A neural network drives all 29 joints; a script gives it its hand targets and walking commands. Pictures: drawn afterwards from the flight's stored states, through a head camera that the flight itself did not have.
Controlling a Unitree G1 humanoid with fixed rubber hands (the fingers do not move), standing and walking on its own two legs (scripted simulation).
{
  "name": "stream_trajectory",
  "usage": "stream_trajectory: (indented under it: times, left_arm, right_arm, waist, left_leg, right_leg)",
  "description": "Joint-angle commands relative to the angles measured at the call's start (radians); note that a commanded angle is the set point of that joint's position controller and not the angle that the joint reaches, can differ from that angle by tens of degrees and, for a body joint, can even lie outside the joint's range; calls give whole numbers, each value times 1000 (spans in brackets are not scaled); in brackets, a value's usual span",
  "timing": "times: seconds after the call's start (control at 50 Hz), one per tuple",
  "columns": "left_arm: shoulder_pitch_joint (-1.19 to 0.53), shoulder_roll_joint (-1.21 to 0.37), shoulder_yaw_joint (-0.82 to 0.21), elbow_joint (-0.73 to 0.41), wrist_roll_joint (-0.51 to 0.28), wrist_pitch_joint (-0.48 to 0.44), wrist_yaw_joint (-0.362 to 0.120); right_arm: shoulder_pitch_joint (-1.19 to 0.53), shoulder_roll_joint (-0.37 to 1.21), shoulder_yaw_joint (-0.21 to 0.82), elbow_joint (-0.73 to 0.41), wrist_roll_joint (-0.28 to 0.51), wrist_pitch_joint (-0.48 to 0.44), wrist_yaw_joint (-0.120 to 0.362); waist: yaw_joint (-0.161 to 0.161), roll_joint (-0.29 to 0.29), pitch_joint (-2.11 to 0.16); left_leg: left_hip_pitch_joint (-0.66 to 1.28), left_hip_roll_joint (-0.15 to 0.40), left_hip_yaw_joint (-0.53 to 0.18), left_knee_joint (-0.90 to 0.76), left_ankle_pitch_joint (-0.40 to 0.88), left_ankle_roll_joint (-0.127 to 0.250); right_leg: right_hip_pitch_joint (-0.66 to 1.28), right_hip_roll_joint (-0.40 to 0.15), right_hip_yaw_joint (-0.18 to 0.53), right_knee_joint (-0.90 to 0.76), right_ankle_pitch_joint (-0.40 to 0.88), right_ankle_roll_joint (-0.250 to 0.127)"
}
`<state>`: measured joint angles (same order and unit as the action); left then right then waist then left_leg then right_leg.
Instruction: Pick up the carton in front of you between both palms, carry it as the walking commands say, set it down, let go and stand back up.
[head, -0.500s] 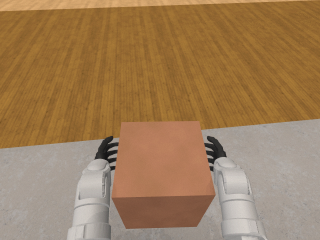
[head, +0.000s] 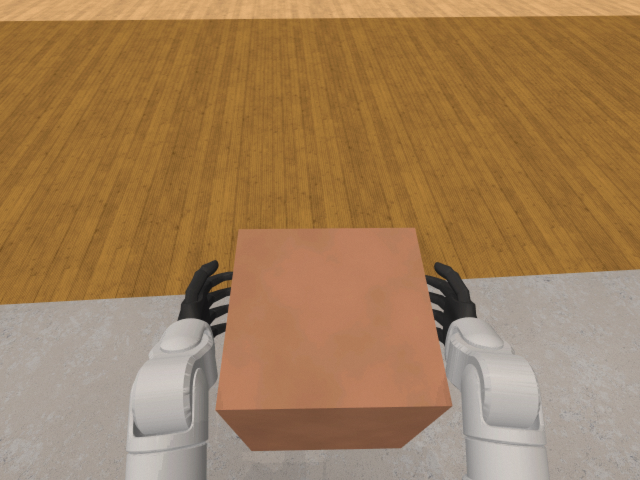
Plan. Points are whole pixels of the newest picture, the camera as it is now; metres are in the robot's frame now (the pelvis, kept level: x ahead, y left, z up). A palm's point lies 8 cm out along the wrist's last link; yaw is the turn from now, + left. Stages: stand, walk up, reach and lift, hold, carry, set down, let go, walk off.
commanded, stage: carry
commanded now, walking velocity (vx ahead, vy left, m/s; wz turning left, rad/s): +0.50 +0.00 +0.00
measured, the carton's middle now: (326, 348) +0.28 +0.00 +0.02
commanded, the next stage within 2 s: none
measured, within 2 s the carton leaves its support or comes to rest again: neither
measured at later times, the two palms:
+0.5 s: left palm (250, 213) +0.49 +0.11 +0.08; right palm (435, 209) +0.50 -0.19 +0.07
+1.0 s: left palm (259, 120) +0.83 +0.12 +0.06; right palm (393, 125) +0.81 -0.18 +0.06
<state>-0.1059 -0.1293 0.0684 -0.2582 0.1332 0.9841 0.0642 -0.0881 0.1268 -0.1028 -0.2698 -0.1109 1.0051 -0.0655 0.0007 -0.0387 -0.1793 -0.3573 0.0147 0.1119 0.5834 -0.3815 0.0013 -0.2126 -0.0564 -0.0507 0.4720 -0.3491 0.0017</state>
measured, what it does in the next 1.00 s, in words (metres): walks ahead: left foot, then right foot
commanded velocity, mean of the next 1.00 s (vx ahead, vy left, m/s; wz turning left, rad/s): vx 0.50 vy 0.00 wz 0.00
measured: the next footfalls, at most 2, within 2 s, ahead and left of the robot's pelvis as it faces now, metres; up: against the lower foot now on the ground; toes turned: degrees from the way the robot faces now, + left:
left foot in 0.04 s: +0.06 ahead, +0.11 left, +0.00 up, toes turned +8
right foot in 0.34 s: +0.33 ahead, -0.13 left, +0.00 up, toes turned -14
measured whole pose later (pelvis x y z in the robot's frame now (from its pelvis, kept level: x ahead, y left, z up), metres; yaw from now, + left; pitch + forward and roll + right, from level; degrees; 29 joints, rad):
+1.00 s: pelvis +0.60 -0.01 +0.00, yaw -3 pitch +5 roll +0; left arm 0.11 -0.14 0.04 -0.49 0.02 1.11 0.14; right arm 0.11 0.14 -0.03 -0.47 -0.01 1.11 -0.15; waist -0.03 -0.02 -0.08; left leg -0.33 0.05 0.27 0.43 -0.19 0.06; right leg -0.47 -0.10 -0.07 1.15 -0.32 -0.01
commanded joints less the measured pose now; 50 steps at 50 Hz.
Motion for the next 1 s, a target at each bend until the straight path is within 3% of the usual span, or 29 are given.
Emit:
stream_trajectory:
  times: [0.0, 0.02, 0.04, 0.06, 0.08, 0.1, 0.14, 0.18, 0.24, 0.28, 0.32, 0.34, 0.36, 0.38, 0.4, 0.44, 0.5, 0.58, 0.72, 0.76, 0.8, 0.82, 0.84, 0.86, 0.88, 0.9, 0.92, 0.94, 0.98]
  left_arm:
    - [-301, -823, -652, -182, -280, 52, -88]
    - [-292, -807, -659, -221, -292, 71, -73]
    - [-304, -794, -656, -258, -310, 96, -59]
    - [-299, -769, -656, -289, -323, 121, -45]
    - [-295, -760, -660, -311, -334, 135, -34]
    - [-279, -771, -651, -340, -342, 140, -23]
    - [-239, -777, -603, -331, -330, 142, 5]
    - [-176, -739, -556, -323, -294, 136, 43]
    - [-104, -666, -499, -326, -249, 125, 100]
    - [-97, -623, -484, -341, -245, 121, 120]
    - [-94, -609, -482, -345, -261, 123, 126]
    - [-89, -601, -485, -349, -271, 125, 127]
    - [-91, -574, -478, -355, -285, 123, 130]
    - [-104, -584, -489, -376, -298, 128, 131]
    - [-141, -603, -504, -385, -299, 130, 129]
    - [-148, -665, -541, -384, -310, 128, 103]
    - [-179, -718, -610, -410, -334, 119, 57]
    - [-115, -674, -625, -381, -340, 124, 21]
    - [-64, -603, -563, -346, -282, 143, 41]
    - [-84, -615, -576, -361, -289, 142, 42]
    - [-86, -615, -586, -367, -295, 140, 43]
    - [-86, -604, -585, -369, -295, 139, 43]
    - [-109, -603, -594, -403, -296, 142, 45]
    - [-84, -611, -600, -394, -284, 143, 43]
    - [-86, -651, -607, -378, -299, 134, 37]
    - [-101, -696, -610, -370, -298, 125, 31]
    - [-101, -737, -615, -354, -287, 116, 24]
    - [-95, -778, -618, -354, -282, 103, 17]
    - [-57, -807, -620, -327, -260, 80, 12]
  right_arm:
    - [-376, 827, 686, -186, 294, 32, 96]
    - [-328, 815, 670, -214, 287, 50, 72]
    - [-280, 771, 630, -221, 259, 68, 41]
    - [-244, 760, 599, -226, 241, 78, 15]
    - [-234, 753, 580, -260, 240, 95, -3]
    - [-258, 769, 593, -318, 257, 105, -16]
    - [-293, 768, 607, -372, 281, 113, -42]
    - [-289, 728, 610, -398, 295, 111, -64]
    - [-225, 665, 600, -398, 305, 105, -94]
    - [-218, 630, 590, -394, 307, 104, -109]
    - [-187, 602, 577, -395, 298, 107, -120]
    - [-201, 578, 572, -408, 296, 111, -125]
    - [-215, 577, 581, -445, 308, 116, -127]
    - [-200, 597, 587, -418, 313, 122, -125]
    - [-210, 619, 586, -398, 315, 125, -121]
    - [-180, 665, 586, -373, 297, 114, -105]
    - [-162, 740, 601, -360, 266, 96, -78]
    - [-111, 689, 600, -357, 229, 96, -66]
    - [-136, 638, 612, -366, 246, 124, -71]
    - [-152, 646, 612, -376, 258, 125, -66]
    - [-119, 646, 598, -353, 258, 121, -65]
    - [-98, 650, 593, -341, 257, 118, -64]
    - [-106, 640, 581, -335, 258, 111, -62]
    - [-94, 646, 593, -325, 260, 104, -58]
    - [-99, 684, 606, -343, 278, 100, -47]
    - [-123, 733, 628, -344, 282, 93, -38]
    - [-163, 778, 647, -349, 290, 84, -27]
    - [-172, 810, 665, -362, 294, 72, -15]
    - [-172, 819, 677, -369, 299, 56, 3]
  waist:
    - [17, -69, -136]
    - [-2, -11, -165]
    - [-20, 217, -166]
    - [-30, 361, -125]
    - [-30, 237, -94]
    - [-28, 156, -86]
    - [-28, 102, -85]
    - [-23, 128, -66]
    - [-19, 193, -38]
    - [-3, 187, -38]
    - [8, 122, -121]
    - [33, 8, -160]
    - [40, -276, -202]
    - [34, -209, -214]
    - [33, -129, -178]
    - [19, 14, -151]
    - [15, -23, -124]
    - [14, -65, -45]
    - [23, -115, 81]
    - [19, -131, 65]
    - [-2, -108, -33]
    - [-24, -49, -113]
    - [-32, 220, -184]
    - [-20, 390, -187]
    - [-18, 275, -184]
    - [-20, 180, -187]
    - [-12, 87, -171]
    - [-6, 66, -145]
    - [-11, 103, -122]
  left_leg:
    - [201, -37, 99, -213, 157, -2]
    - [439, 42, 4, -243, 161, 26]
    - [599, 254, -334, -309, 71, 108]
    - [658, 426, -584, -333, 211, 231]
    - [619, 460, -604, -341, 250, 270]
    - [599, 434, -543, -334, 300, 255]
    - [557, 368, -379, -374, 334, 204]
    - [446, 282, -217, -377, 335, 160]
    - [298, 237, -77, -380, 321, 118]
    - [209, 214, 6, -299, 311, 87]
    - [86, 150, 101, -48, 417, 37]
    - [-68, 98, 132, 194, 316, -3]
    - [-306, -27, 117, 534, -6, -46]
    - [-379, 35, -62, 662, -96, -4]
    - [-403, 85, -90, 703, -76, 23]
    - [-370, 147, -108, 633, 53, 36]
    - [-278, 123, -61, 419, 120, 23]
    - [-321, 102, 4, 175, 225, -1]
    - [-265, 61, 104, -37, 325, 18]
    - [-159, 43, 145, -76, 317, 33]
    - [149, -41, 225, -104, 252, 45]
    - [376, 18, 134, -110, 207, 54]
    - [575, 306, -350, -241, 33, 172]
    - [625, 423, -619, -376, 140, 256]
    - [584, 424, -543, -363, 203, 253]
    - [543, 406, -466, -344, 313, 248]
    - [460, 384, -366, -339, 326, 204]
    - [382, 355, -289, -363, 354, 160]
    - [330, 318, -171, -399, 308, 131]
  right_leg:
    - [-19, -134, 78, -51, 76, -73]
    - [-194, -101, -2, 93, 94, -40]
    - [-452, -23, -106, 344, -14, 3]
    - [-663, 18, -83, 485, -218, 3]
    - [-714, -40, -14, 560, -249, -12]
    - [-729, -65, 2, 582, -224, -16]
    - [-682, -77, -24, 452, -125, -5]
    - [-544, -39, -86, 302, -10, 8]
    - [-346, 4, -150, 115, 156, 8]
    - [-141, 26, -210, 34, 251, 2]
    - [178, 55, -239, 21, 158, -12]
    - [330, -101, -4, -60, -12, -52]
    - [452, -377, 514, -260, -132, -190]
    - [429, -414, 582, -292, -107, -236]
    - [370, -390, 516, -272, -19, -235]
    - [266, -349, 357, -292, 77, -175]
    - [170, -269, 128, -318, 93, -119]
    - [196, -244, 31, -351, 152, -130]
    - [237, -203, -95, -295, 419, -93]
    - [247, -204, -126, -217, 523, -75]
    - [166, -149, -211, 26, 712, -38]
    - [31, -114, -208, 234, 623, -9]
    - [-252, -15, -195, 572, 333, 40]
    - [-457, 61, -80, 776, -118, 37]
    - [-495, -10, 19, 877, -116, 5]
    - [-510, -45, 34, 891, -75, -17]
    - [-475, -86, 57, 819, -10, -28]
    - [-432, -102, 53, 729, 45, -28]
    - [-390, -82, 1, 594, 86, -16]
